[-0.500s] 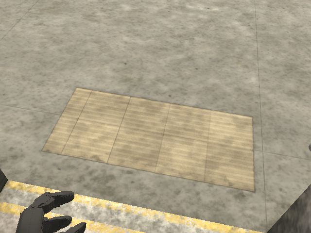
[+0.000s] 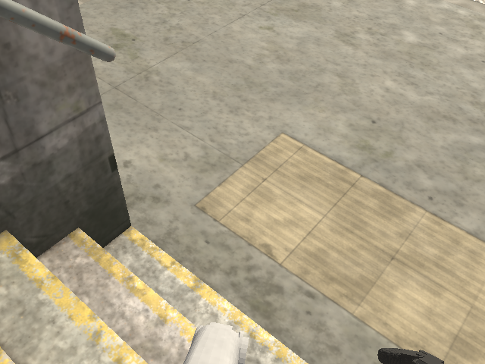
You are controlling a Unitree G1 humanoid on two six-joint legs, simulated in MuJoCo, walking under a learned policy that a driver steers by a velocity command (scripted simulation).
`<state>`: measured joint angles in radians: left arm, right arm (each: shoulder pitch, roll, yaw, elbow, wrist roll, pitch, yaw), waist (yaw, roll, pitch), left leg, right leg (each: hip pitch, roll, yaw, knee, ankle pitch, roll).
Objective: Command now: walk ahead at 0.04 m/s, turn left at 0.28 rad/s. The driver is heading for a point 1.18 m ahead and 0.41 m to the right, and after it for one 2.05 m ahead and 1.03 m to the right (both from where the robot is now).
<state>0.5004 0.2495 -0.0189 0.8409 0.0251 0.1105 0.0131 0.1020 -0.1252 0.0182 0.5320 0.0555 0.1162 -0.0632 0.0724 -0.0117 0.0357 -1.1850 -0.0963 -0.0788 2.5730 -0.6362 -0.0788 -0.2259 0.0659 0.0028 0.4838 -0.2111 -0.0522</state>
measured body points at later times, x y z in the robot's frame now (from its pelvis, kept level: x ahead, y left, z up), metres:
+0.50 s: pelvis +0.00 +0.04 +0.02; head +0.03 +0.06 +0.47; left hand -0.01 +0.27 -0.14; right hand +0.27 -0.11 -0.03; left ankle -0.01 +0.13 -0.52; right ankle +0.04 -0.09 -0.73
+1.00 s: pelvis -0.02 -0.01 +0.01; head -0.01 -0.02 +0.46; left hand +0.10 +0.21 -0.12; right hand +0.23 -0.21 +0.03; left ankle -0.02 +0.10 -0.51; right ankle +0.03 -0.11 -0.72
